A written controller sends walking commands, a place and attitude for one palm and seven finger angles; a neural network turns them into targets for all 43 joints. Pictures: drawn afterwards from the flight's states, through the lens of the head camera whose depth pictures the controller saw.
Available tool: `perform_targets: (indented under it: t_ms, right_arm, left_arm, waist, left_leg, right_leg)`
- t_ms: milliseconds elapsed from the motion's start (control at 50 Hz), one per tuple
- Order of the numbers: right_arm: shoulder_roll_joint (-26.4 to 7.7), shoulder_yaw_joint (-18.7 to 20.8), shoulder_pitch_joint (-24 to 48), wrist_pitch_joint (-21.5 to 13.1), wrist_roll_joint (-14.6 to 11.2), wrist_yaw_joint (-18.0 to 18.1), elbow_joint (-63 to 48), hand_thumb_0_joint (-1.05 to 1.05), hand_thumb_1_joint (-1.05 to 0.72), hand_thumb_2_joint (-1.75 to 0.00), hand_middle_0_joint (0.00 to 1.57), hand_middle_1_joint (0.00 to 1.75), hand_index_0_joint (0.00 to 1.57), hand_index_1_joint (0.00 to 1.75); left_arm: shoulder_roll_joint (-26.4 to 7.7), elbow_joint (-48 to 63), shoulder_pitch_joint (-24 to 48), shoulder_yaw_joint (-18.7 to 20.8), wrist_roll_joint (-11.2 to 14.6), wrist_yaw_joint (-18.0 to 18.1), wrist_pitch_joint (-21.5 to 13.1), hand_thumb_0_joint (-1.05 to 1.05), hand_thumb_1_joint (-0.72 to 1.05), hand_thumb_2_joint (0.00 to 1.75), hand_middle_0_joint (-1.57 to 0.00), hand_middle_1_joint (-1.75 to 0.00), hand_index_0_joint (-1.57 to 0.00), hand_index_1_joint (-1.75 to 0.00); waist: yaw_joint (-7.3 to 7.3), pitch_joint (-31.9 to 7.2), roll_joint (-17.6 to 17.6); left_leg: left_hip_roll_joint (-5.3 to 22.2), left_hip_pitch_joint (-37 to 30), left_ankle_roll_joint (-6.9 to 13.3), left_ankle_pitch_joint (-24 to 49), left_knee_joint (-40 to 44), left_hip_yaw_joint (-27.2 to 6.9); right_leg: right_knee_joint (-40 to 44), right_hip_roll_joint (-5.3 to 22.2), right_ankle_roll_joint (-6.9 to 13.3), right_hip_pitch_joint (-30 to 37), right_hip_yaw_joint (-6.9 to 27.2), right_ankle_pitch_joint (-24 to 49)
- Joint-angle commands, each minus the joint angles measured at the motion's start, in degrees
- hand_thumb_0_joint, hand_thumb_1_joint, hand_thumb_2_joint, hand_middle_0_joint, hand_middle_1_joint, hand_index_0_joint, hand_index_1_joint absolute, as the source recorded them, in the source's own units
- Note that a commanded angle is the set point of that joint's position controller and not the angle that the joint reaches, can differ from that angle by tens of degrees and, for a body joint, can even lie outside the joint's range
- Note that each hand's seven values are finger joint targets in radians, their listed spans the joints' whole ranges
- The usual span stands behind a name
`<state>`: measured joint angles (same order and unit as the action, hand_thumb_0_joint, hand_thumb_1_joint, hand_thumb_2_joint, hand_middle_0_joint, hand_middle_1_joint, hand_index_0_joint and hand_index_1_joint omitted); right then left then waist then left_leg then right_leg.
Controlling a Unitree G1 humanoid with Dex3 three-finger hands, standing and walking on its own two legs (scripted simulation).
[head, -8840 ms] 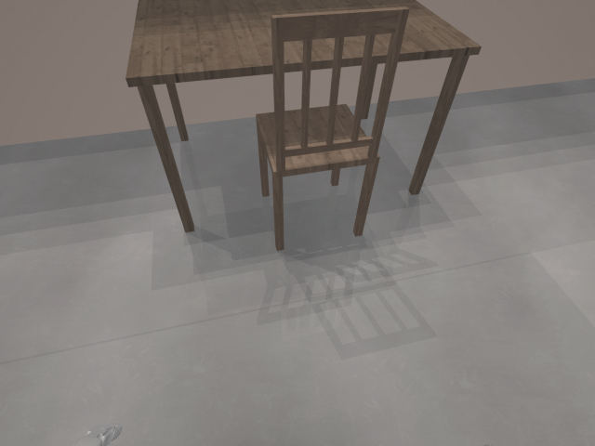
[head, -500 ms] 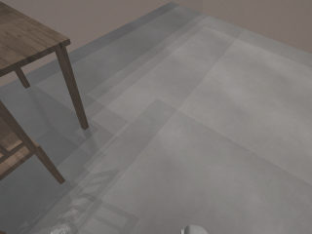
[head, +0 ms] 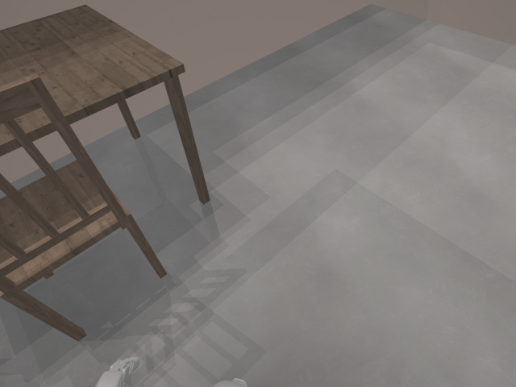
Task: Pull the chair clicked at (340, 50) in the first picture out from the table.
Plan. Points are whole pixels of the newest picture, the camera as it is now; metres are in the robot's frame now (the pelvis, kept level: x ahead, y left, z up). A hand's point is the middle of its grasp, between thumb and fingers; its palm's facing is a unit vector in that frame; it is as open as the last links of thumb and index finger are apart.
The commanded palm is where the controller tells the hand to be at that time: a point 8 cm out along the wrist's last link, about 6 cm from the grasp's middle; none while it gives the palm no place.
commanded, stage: turn to face it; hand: left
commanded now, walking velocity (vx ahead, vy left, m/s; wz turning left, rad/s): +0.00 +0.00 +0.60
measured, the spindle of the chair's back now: (14, 195) +0.53 +0.59 -0.07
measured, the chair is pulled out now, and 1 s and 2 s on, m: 0.00 0.00 0.00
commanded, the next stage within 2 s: take the last steps up to it in 1.10 s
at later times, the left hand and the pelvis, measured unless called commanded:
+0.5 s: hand out of the picture -0.10 +0.24 -0.19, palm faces +0.40 -0.88 -0.26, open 7.4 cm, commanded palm none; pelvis -0.02 +0.04 -0.02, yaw +20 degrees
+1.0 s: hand out of the picture -0.01 +0.28 -0.14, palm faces +0.52 -0.81 -0.27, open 7.4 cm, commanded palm none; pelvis -0.02 +0.03 +0.00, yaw +33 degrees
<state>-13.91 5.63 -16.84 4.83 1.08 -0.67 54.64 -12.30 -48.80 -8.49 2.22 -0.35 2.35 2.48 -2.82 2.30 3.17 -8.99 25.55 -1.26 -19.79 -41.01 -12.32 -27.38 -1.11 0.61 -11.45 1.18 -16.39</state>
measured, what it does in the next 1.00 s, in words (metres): steps on the spot, turning left: left foot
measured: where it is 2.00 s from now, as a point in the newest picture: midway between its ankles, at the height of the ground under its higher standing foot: outside the picture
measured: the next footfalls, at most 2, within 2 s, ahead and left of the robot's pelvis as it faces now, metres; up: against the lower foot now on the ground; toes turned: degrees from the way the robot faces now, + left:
left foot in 0.44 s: -0.02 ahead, +0.15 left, +0.00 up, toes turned +23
right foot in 1.06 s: +0.08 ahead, -0.05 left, +0.00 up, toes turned +34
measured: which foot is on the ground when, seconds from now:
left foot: up 0.00-0.42, down 0.44-1.00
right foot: down 0.00-0.44, up 0.46-1.00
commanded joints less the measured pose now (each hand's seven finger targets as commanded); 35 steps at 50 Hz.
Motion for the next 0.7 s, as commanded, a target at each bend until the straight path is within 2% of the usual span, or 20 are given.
perform_targets:
  t_ms: [0,20,40,60,140,220,320,340,360,380,400,420,440,460,480,500,520,540,600,680]
  right_arm:
    - [-6.3,1.9,-0.6,-1.0,0.6,-0.3,-4.2,0.00,-0.90,-0.90,0.20,0.30,0.20,0.30]
    - [-6.1,1.8,-0.8,-0.9,0.5,-0.7,-3.8,0.00,-0.90,-0.90,0.20,0.30,0.20,0.30]
    - [-5.7,1.7,-1.5,-0.9,0.3,-0.9,-3.9,0.00,-0.90,-0.90,0.20,0.30,0.20,0.30]
    - [-5.4,1.5,-0.7,-0.9,0.3,-0.9,-3.9,0.00,-0.90,-0.90,0.20,0.30,0.20,0.30]
    - [-5.6,0.9,5.2,-0.8,0.3,-0.9,-5.3,0.00,-0.90,-0.90,0.20,0.30,0.20,0.30]
    - [-4.9,0.1,9.9,-0.9,0.0,-0.9,-6.1,0.00,-0.90,-0.90,0.20,0.30,0.20,0.30]
    - [-3.9,-1.2,13.2,-2.1,-0.6,-1.0,-7.2,0.00,-0.90,-0.90,0.20,0.30,0.20,0.30]
    - [-3.7,-1.3,13.0,-2.3,-0.7,-1.0,-7.3,0.00,-0.90,-0.90,0.20,0.30,0.20,0.30]
    - [-4.1,-1.3,11.6,-2.6,-0.6,-0.8,-7.2,0.00,-0.90,-0.90,0.20,0.30,0.20,0.30]
    - [-5.3,-1.0,9.1,-3.0,-0.5,-0.6,-6.7,0.00,-0.90,-0.90,0.20,0.30,0.20,0.30]
    - [-8.0,-0.3,4.4,-3.6,-0.2,-0.6,-5.6,0.00,-0.90,-0.90,0.20,0.30,0.20,0.30]
    - [-15.4,1.6,0.5,-4.3,0.0,-0.2,-5.2,0.00,-0.90,-0.90,0.20,0.30,0.20,0.30]
    - [-19.1,2.3,-4.0,-3.8,-1.0,0.1,-4.1,0.00,-0.90,-0.90,0.20,0.30,0.20,0.30]
    - [-17.6,1.9,-3.4,-3.4,-0.7,0.3,-3.8,0.00,-0.90,-0.90,0.20,0.30,0.20,0.30]
    - [-15.1,1.4,-0.7,-3.7,-0.4,0.9,-4.2,0.00,-0.90,-0.90,0.20,0.30,0.20,0.30]
    - [-13.4,0.8,3.2,-3.7,-0.2,1.4,-5.3,0.00,-0.90,-0.90,0.20,0.30,0.20,0.30]
    - [-11.8,0.2,5.7,-3.8,-0.1,1.5,-6.2,0.00,-0.90,-0.90,0.20,0.30,0.20,0.30]
    - [-11.3,-0.3,7.4,-4.0,-0.2,1.4,-6.6,0.00,-0.90,-0.90,0.20,0.30,0.20,0.30]
    - [-10.7,-0.4,6.4,-4.4,-0.4,1.3,-6.7,0.00,-0.90,-0.90,0.20,0.30,0.20,0.30]
    - [-10.2,-0.2,4.4,-4.3,-0.4,1.2,-6.4,0.00,-0.90,-0.90,0.20,0.30,0.20,0.30]
  left_arm:
    - [-10.3,5.6,5.6,2.6,-0.1,0.4,-2.1,0.00,0.90,0.90,-0.20,-0.30,-0.20,-0.30]
    - [-9.1,5.2,5.2,2.1,0.0,0.1,-2.4,0.00,0.90,0.90,-0.20,-0.30,-0.20,-0.30]
    - [-8.3,4.9,4.3,1.8,-0.1,0.0,-2.6,0.00,0.90,0.90,-0.20,-0.30,-0.20,-0.30]
    - [-8.2,4.3,2.3,1.9,-0.2,-0.1,-2.9,0.00,0.90,0.90,-0.20,-0.30,-0.20,-0.30]
    - [-9.1,1.7,-5.7,2.1,-0.5,-0.1,-3.1,0.00,0.90,0.90,-0.20,-0.30,-0.20,-0.30]
    - [-10.9,0.6,-9.5,2.5,-1.0,-0.2,-3.0,0.00,0.90,0.90,-0.20,-0.30,-0.20,-0.30]
    - [-12.9,0.1,-10.9,3.3,-1.4,-0.3,-2.3,0.00,0.90,0.90,-0.20,-0.30,-0.20,-0.30]
    - [-13.0,-0.2,-10.9,3.4,-1.6,-0.3,-2.1,0.00,0.90,0.90,-0.20,-0.30,-0.20,-0.30]
    - [-13.2,-0.3,-10.6,3.6,-1.4,-0.4,-2.0,0.00,0.90,0.90,-0.20,-0.30,-0.20,-0.30]
    - [-13.4,-0.3,-9.9,3.8,-1.0,-0.5,-2.0,0.00,0.90,0.90,-0.20,-0.30,-0.20,-0.30]
    - [-12.7,0.1,-9.4,3.6,-0.4,-0.7,-1.9,0.00,0.90,0.90,-0.20,-0.30,-0.20,-0.30]
    - [-9.0,2.6,-8.6,3.0,0.2,-1.2,-1.8,0.00,0.90,0.90,-0.20,-0.30,-0.20,-0.30]
    - [-7.5,4.5,-5.2,1.6,-0.2,-1.0,-1.3,0.00,0.90,0.90,-0.20,-0.30,-0.20,-0.30]
    - [-8.7,4.7,-4.0,2.1,-0.4,-0.6,-0.8,0.00,0.90,0.90,-0.20,-0.30,-0.20,-0.30]
    - [-8.1,3.8,-1.8,2.2,-0.6,-0.4,-0.5,0.00,0.90,0.90,-0.20,-0.30,-0.20,-0.30]
    - [-8.8,2.8,-1.6,2.5,-0.5,-0.6,-0.4,0.00,0.90,0.90,-0.20,-0.30,-0.20,-0.30]
    - [-9.0,2.1,-1.9,2.6,-0.6,-0.9,-0.4,0.00,0.90,0.90,-0.20,-0.30,-0.20,-0.30]
    - [-9.0,1.4,-3.4,2.7,-0.5,-1.4,-0.5,0.00,0.90,0.90,-0.20,-0.30,-0.20,-0.30]
    - [-8.8,0.4,-5.0,2.7,-0.6,-1.4,-0.4,0.00,0.90,0.90,-0.20,-0.30,-0.20,-0.30]
    - [-8.6,1.2,-3.0,2.7,-0.7,-1.1,-0.3,0.00,0.90,0.90,-0.20,-0.30,-0.20,-0.30]
  waist:
    - [-0.77,0.5,-11.4]
    - [-1.11,2.5,-11.0]
    - [-1.26,2.7,-11.4]
    - [-0.31,2.7,-12.2]
    - [3.27,2.2,-13.4]
    - [4.65,1.0,-14.7]
    - [6.16,-2.3,-18.4]
    - [6.08,-2.7,-18.9]
    - [5.23,-3.9,-17.9]
    - [3.47,-5.3,-15.8]
    - [0.72,-9.4,-10.0]
    - [-1.74,-12.3,9.0]
    - [-3.10,-14.4,13.1]
    - [-2.62,-12.7,7.2]
    - [-2.37,-9.0,9.9]
    - [-0.70,-5.4,10.1]
    - [0.49,-2.9,8.0]
    - [1.79,-2.8,6.9]
    - [2.54,-4.0,5.2]
    - [2.20,-3.3,3.8]
  left_leg:
    - [6.5,6.9,-2.0,-3.3,-26.7,5.7]
    - [7.2,7.5,-2.5,-0.6,-29.3,7.0]
    - [7.5,8.0,-2.7,0.9,-30.1,7.7]
    - [8.0,8.6,-3.2,1.7,-30.7,8.6]
    - [9.5,10.9,-4.2,0.3,-27.7,9.8]
    - [10.1,8.8,-4.3,-3.8,-20.5,12.1]
    - [9.1,-0.6,-2.4,-6.1,-4.0,17.1]
    - [8.5,-2.7,-1.9,-6.0,-0.4,17.8]
    - [8.1,-5.6,-1.5,-3.2,4.4,18.5]
    - [7.7,-10.8,-1.0,2.9,11.3,18.7]
    - [10.4,-21.8,0.4,13.9,19.0,15.9]
    - [26.3,-35.8,7.1,37.1,18.7,-4.4]
    - [33.2,-36.7,12.6,58.8,16.3,-10.2]
    - [33.7,-32.8,14.8,55.0,15.4,-5.9]
    - [29.3,-28.2,13.2,51.8,16.8,-5.0]
    - [26.4,-24.6,12.0,47.9,17.5,-3.1]
    - [23.9,-21.4,10.4,46.1,18.4,-1.0]
    - [22.4,-20.2,9.6,42.8,19.3,0.4]
    - [20.3,-21.3,8.5,41.9,20.2,1.1]
    - [20.1,-20.4,9.3,34.4,22.1,-2.5]
  right_leg:
    - [15.3,19.4,6.1,-3.5,10.9,-0.2]
    - [13.6,17.3,5.0,-3.6,6.1,4.9]
    - [12.5,16.5,4.3,-3.0,3.4,8.5]
    - [11.8,16.6,4.3,-1.3,2.1,10.8]
    - [9.6,18.5,4.8,5.2,1.4,17.8]
    - [6.5,20.1,5.9,8.6,-1.6,29.5]
    - [1.7,21.2,5.8,9.7,-5.2,37.3]
    - [0.2,21.1,5.2,9.8,-5.8,38.2]
    - [-2.1,21.0,4.2,9.6,-6.8,38.5]
    - [-6.4,20.3,2.3,8.3,-9.2,36.8]
    - [-16.4,19.3,-0.4,2.6,-11.1,30.8]
    - [-30.2,10.9,-5.2,-17.0,-12.5,-4.9]
    - [-37.3,8.5,-6.1,-22.8,-6.5,-23.0]
    - [-40.2,9.9,-5.4,-22.3,-3.7,-22.1]
    - [-41.0,9.9,-5.7,-23.0,-2.5,-18.4]
    - [-41.9,9.8,-6.0,-23.0,-1.6,-14.5]
    - [-42.4,9.3,-6.0,-21.9,-1.3,-10.9]
    - [-42.3,9.1,-6.1,-21.0,-1.7,-8.4]
    - [-41.5,7.9,-6.8,-20.4,-1.6,-4.3]
    - [-39.2,7.3,-7.3,-20.8,-0.8,-2.2]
